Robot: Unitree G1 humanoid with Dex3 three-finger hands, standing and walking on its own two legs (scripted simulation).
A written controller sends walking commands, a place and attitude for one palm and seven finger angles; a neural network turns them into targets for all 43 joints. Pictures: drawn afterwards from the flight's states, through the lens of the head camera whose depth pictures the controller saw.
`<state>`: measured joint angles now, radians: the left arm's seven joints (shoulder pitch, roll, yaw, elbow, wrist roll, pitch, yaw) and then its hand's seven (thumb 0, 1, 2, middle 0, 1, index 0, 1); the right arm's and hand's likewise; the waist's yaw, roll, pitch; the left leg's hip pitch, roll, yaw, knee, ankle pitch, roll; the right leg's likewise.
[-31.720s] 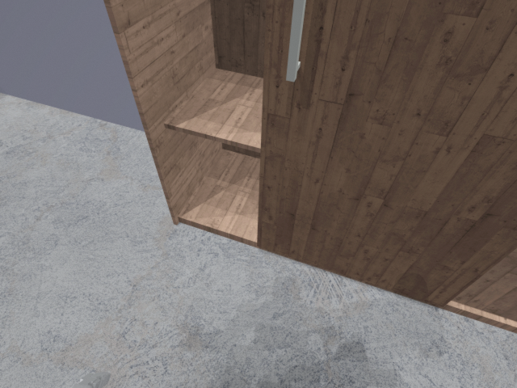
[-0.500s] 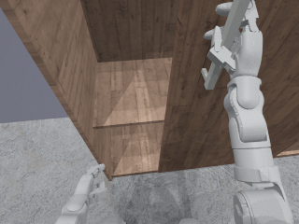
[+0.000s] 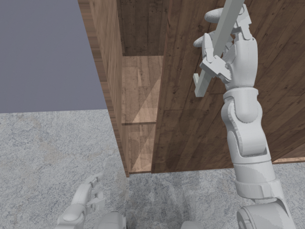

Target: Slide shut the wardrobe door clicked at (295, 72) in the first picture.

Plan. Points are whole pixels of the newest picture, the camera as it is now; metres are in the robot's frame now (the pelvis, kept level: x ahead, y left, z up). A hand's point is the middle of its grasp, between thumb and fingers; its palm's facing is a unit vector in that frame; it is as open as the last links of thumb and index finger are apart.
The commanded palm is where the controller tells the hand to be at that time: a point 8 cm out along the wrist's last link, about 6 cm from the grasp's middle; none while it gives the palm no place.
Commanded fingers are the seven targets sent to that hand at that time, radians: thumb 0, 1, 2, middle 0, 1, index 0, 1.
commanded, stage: step sideways, sliding the door along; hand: right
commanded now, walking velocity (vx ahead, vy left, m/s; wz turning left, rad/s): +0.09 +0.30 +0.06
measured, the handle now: (215, 36) +0.42 -0.12 +0.26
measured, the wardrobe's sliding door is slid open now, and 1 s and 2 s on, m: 0.14 0.00 0.00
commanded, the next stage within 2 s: stop walking and hold the door there in 0.76 s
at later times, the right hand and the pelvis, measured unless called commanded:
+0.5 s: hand (125, 57) +0.37 +0.04 +0.25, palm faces +0.18 +0.98 -0.03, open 5.9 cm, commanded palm +0.34 +0.05 +0.25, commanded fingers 0.00 -0.90 -0.90 0.45 1.40 0.45 1.40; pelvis -0.03 +0.18 -0.01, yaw +4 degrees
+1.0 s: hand (128, 55) +0.38 +0.04 +0.25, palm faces +0.52 +0.83 -0.21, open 6.2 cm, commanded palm +0.34 +0.01 +0.23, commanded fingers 0.00 -0.90 -0.90 0.45 1.40 0.45 1.40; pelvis +0.02 +0.35 -0.01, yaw +1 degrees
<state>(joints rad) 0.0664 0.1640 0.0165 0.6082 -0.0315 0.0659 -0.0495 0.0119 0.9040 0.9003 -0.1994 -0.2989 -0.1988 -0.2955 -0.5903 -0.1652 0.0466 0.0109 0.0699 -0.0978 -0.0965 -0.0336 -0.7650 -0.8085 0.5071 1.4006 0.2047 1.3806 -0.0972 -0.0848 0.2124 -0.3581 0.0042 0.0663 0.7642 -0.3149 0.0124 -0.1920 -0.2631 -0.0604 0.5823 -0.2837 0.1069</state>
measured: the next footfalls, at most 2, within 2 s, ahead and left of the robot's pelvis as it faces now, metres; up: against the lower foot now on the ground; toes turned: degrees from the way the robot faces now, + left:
left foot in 0.04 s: +0.09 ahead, +0.15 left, +0.00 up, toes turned +4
right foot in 0.20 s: +0.04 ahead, -0.08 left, +0.00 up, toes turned -3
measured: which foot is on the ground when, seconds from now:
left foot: up 0.00-0.02, down 0.04-0.22, up 0.24-0.42, down 0.44-0.64, up 0.66-0.98, down 1.00-1.00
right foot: down 0.00-0.04, up 0.06-0.18, down 0.20-0.46, up 0.48-0.60, down 0.62-0.98, up 1.00-1.00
